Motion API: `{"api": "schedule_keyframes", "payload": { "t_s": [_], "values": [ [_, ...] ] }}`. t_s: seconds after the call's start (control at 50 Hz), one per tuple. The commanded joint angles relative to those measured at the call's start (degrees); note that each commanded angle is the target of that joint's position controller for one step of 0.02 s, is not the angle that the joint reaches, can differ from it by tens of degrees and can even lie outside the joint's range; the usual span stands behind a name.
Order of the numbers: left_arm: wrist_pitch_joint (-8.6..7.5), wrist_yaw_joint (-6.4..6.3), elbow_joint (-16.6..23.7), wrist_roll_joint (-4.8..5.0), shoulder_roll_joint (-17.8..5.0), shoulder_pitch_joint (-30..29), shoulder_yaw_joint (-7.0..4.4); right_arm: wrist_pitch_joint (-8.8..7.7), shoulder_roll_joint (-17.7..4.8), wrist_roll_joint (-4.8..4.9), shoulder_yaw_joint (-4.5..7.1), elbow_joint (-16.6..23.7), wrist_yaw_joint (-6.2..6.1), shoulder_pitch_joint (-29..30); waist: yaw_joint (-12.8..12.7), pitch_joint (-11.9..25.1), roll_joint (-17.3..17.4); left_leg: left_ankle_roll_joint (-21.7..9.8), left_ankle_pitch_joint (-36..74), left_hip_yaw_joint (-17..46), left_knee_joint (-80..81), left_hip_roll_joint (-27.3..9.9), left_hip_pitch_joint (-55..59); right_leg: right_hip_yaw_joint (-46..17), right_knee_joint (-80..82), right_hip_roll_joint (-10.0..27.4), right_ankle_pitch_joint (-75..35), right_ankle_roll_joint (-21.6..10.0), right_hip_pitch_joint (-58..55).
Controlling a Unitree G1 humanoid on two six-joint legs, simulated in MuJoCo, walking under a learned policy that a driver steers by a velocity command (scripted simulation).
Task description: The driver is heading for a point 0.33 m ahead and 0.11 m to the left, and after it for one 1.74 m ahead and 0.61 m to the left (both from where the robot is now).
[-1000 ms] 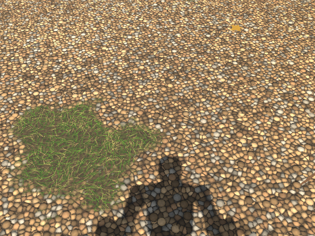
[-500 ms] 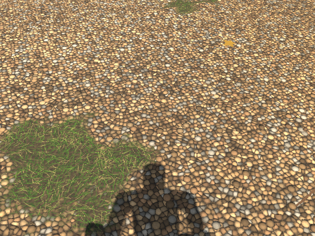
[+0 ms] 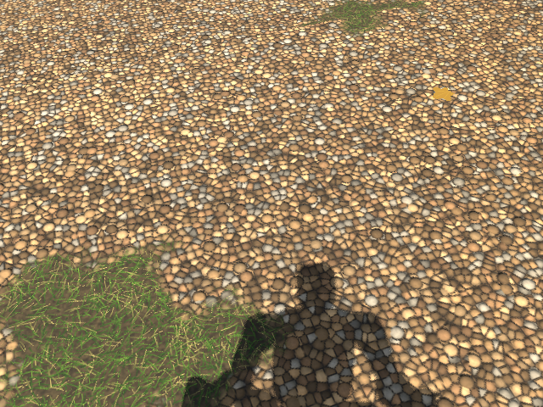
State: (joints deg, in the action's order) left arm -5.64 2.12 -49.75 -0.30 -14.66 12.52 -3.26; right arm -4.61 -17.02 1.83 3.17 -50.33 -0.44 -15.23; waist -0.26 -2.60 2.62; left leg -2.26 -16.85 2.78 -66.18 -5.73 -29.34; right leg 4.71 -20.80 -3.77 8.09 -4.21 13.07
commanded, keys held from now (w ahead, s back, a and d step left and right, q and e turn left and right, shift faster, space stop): w+q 0.76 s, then w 0.24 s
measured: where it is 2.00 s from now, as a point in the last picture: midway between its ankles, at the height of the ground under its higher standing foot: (194, 281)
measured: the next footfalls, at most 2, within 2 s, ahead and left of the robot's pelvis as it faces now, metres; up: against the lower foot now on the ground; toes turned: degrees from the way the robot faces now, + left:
left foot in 0.36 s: +0.37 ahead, +0.16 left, +0.00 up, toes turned +13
right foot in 0.86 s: +0.71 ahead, +0.07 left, +0.00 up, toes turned +30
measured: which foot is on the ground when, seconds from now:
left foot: up 0.00-0.34, down 0.36-0.86, up 0.88-1.00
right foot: down 0.00-0.36, up 0.38-0.84, down 0.86-1.00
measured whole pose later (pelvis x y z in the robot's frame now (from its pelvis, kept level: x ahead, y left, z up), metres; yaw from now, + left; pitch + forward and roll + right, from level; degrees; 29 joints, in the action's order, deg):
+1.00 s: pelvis +0.59 +0.11 +0.00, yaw +29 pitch +2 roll -1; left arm -6.2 1.4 -44.5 -0.4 -15.6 12.1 -3.1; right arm -2.5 -16.6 0.9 3.0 -40.9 -0.6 -18.1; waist -0.4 -0.4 2.1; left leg -1.6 -22.0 4.6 -67.0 1.3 -24.7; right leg 0.5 -26.7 -2.7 10.1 -2.3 18.4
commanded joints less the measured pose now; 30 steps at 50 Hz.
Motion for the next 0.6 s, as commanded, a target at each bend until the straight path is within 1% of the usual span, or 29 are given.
{"api": "schedule_keyframes", "payload": {
  "t_s": [0.02, 0.04, 0.08, 0.12, 0.16, 0.18, 0.22, 0.26, 0.28, 0.3, 0.32, 0.34, 0.36, 0.38, 0.4, 0.42, 0.44, 0.46, 0.48, 0.5, 0.52, 0.54, 0.56, 0.6],
  "values": [
    [-2.03, -0.43, 2.21, -0.3, -6.22, -2.49, -1.37, 1.36, -2.7, -0.13, 0.95, 2.3, -0.35, -3.84, 1.95, 1.03, -6.12, 0.89, 4.96, 3.94, 2.07, -3.78, -5.54, -12.43, 15.46, 16.72, -2.87, -8.9, -0.96],
    [-2.08, -0.77, 1.62, -0.46, -6.84, -1.74, -1.54, 1.49, -2.83, -0.27, 1.01, 3.14, -0.41, -1.89, 1.53, 0.02, -5.57, 1.31, 7.73, 4.71, 4.52, -3.6, -8.01, -10.89, 15.96, 16.75, -3.97, -8.81, -1.43],
    [-1.96, -1.37, 0.89, -0.56, -7.5, -0.51, -1.61, 1.17, -2.99, -0.52, 1.12, 4.19, -0.12, 0.74, 0.7, -0.61, -4.92, 1.72, 14.71, 5.36, 10.63, -2.52, -10.52, -7.25, 16.21, 16.1, -6.9, -8.02, -3.26],
    [-1.81, -1.77, 0.78, -0.46, -8.05, -0.6, -1.48, 0.67, -2.65, -0.69, 0.92, 5.23, 0.55, 3.71, -0.17, -0.92, -4.6, 1.69, 21.28, 3.32, 18.21, -1.54, -9.21, -2.9, 16.29, 14.8, -9.43, -6.58, -3.96],
    [-1.56, -2.15, 0.21, -0.2, -8.86, 1.14, -1.5, 0.44, -1.52, -0.85, 0.28, 6.95, 1.28, 8.28, -2.17, -1.85, -3.88, 1.52, 24.65, 0.18, 23.89, -1.01, -8.39, -0.26, 16.72, 14.96, -10.18, -5.82, -5.56],
    [-1.29, -2.29, -0.36, -0.04, -9.23, 2.59, -1.55, 0.39, -0.99, -0.83, -0.04, 7.95, 1.63, 10.34, -3.16, -2.42, -3.48, 1.28, 25.01, -0.57, 25.95, -0.85, -9.05, 0.46, 16.42, 15.58, -10.83, -5.69, -7.62],
    [-0.36, -2.43, -1.44, 0.28, -9.72, 5.25, -1.69, 0.35, -0.63, -0.69, -0.4, 10.13, 2.42, 13.7, -4.57, -3.28, -3.03, 0.57, 23.19, -1.58, 29.01, -0.46, -12.04, 1.58, 14.44, 17.23, -13.41, -5.49, -13.69],
    [0.9, -2.57, -1.94, 0.62, -10.28, 6.59, -1.9, 0.36, -0.88, -0.61, -0.46, 12.42, 3.39, 15.97, -4.86, -3.52, -3.35, -0.45, 18.41, -3.22, 30.8, 0.3, -14.31, 2.44, 11.19, 18.93, -18.41, -4.97, -19.21],
    [1.52, -2.72, -1.83, 0.77, -10.77, 6.39, -2.04, 0.37, -1.26, -0.54, -0.33, 13.36, 3.89, 16.16, -4.29, -3.08, -3.92, -1.2, 15.44, -4.37, 31.41, 1.08, -13.68, 3.07, 8.92, 19.53, -23.62, -4.45, -20.98],
    [2.05, -2.95, -1.38, 0.79, -11.59, 5.48, -2.23, 0.46, -2.07, -0.46, 0.05, 13.99, 4.24, 15.22, -3.07, -1.67, -5.01, -2.18, 12.41, -6.08, 31.71, 2.66, -10.83, 4.06, 5.63, 19.7, -33.01, -3.73, -21.9],
    [2.53, -3.27, -0.87, 0.8, -12.55, 4.8, -2.51, 0.68, -3.3, -0.48, 0.67, 14.16, 4.38, 12.99, -1.44, 0.81, -6.62, -3.28, 9.27, -8.01, 31.22, 4.8, -6.43, 4.96, 0.91, 19.68, -43.78, -3.03, -22.5],
    [3.11, -3.62, -0.41, 0.67, -13.17, 4.23, -2.67, 0.92, -5.23, -0.43, 1.77, 13.4, 4.36, 7.57, 1.73, 4.37, -7.74, -4.69, 7.02, -9.34, 31.05, 7.22, 0.78, 5.83, -7.19, 19.15, -51.82, -2.29, -21.84],
    [3.48, -3.98, 0.16, 0.78, -12.96, 3.3, -2.49, 1.04, -8.23, -0.25, 3.57, 11.4, 3.8, -1.59, 6.77, 9.14, -6.86, -6.86, 9.83, -9.05, 34.55, 9.42, 14.07, 7.2, -19.35, 17.19, -51.0, -0.56, -16.69],
    [2.87, -4.12, 1.65, -0.15, -11.02, 4.44, -1.59, 1.75, -13.42, -0.32, 5.49, 9.83, 2.43, -10.38, 9.78, 15.42, 0.11, -10.6, 10.42, 4.51, 35.46, 1.28, 32.39, 7.48, -37.35, 14.54, -32.5, 1.73, -2.16],
    [0.78, -2.7, 4.07, -1.21, -2.43, 9.94, 1.01, 1.44, -17.4, -0.33, 5.82, 10.52, 2.29, -8.34, 2.49, 20.56, 12.58, -21.37, 1.35, 37.72, 41.56, -12.04, 50.73, 0.44, -55.79, 1.21, 23.15, 4.88, 23.63],
    [-1.7, -1.63, 4.7, 0.91, -8.25, 3.43, -0.02, 1.03, -12.24, -0.83, 4.42, 11.54, 2.32, -10.52, 7.18, 24.32, 5.79, -21.29, -1.4, 44.01, 47.59, -13.43, 53.61, -10.68, -60.54, 2.22, 24.9, 3.61, 30.15],
    [-2.91, -1.15, 6.69, 2.7, -9.97, -1.66, -0.55, 0.62, -9.82, -1.26, 3.75, 11.34, 2.23, -8.35, 7.33, 16.0, 3.33, -18.4, 3.12, 34.89, 48.43, -11.59, 48.0, -10.69, -58.89, 4.94, 19.55, 2.29, 34.06],
    [-3.45, -1.4, 6.95, 2.13, -9.11, -2.68, -0.23, 0.38, -8.69, -1.04, 3.42, 12.02, 2.18, -4.6, 4.72, 10.9, -2.33, -16.64, 9.31, 27.79, 48.71, -9.04, 39.07, -10.2, -53.77, 7.47, 14.82, 1.93, 32.24],
    [-3.28, -1.81, 6.47, 0.92, -9.25, -2.7, -0.64, 0.37, -7.16, -1.27, 2.98, 13.06, 2.12, -0.82, 2.36, 7.61, -3.92, -15.43, 15.62, 22.66, 49.62, -6.88, 31.2, -9.77, -48.78, 9.12, 12.41, 2.47, 28.6],
    [-2.52, -1.82, 6.4, 0.49, -9.6, -1.34, -1.0, 0.33, -6.0, -1.96, 2.48, 14.15, 1.95, 1.15, 0.35, 6.81, -2.61, -15.17, 19.62, 20.17, 50.98, -5.51, 26.3, -10.2, -46.72, 10.21, 10.91, 3.01, 24.76],
    [-1.71, -1.82, 6.63, 0.15, -9.31, -0.48, -1.13, 0.32, -6.03, -1.9, 2.48, 14.55, 1.85, 1.84, -0.63, 6.27, -2.07, -15.38, 21.46, 19.17, 52.21, -4.77, 23.4, -9.97, -44.56, 10.4, 10.22, 3.96, 23.05],
    [-1.02, -1.89, 6.85, -0.24, -8.51, -0.04, -1.06, 0.2, -6.43, -1.52, 2.6, 14.58, 1.63, 1.77, -1.15, 5.76, -1.89, -15.67, 23.7, 17.49, 52.92, -4.24, 20.98, -9.27, -42.29, 10.43, 9.49, 5.11, 22.41],
    [-0.49, -2.04, 7.3, -0.56, -7.78, -0.68, -0.92, 0.13, -7.07, -1.28, 2.77, 14.49, 1.28, 1.24, -1.26, 5.07, -1.7, -15.68, 25.17, 15.64, 53.48, -3.54, 18.8, -8.65, -39.59, 10.21, 7.82, 6.2, 22.25],
    [-0.12, -2.29, 9.04, -0.8, -6.71, -5.02, -0.5, 0.29, -8.56, -1.08, 3.27, 14.16, 0.4, -0.27, -0.17, 3.36, -0.97, -14.59, 25.14, 12.72, 53.99, -1.63, 16.15, -7.75, -31.48, 9.22, 1.17, 7.92, 22.88]
  ]
}}
Over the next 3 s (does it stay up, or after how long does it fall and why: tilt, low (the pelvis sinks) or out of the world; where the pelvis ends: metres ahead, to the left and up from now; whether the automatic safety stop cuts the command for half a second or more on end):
stays up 1.33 0.57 -0.02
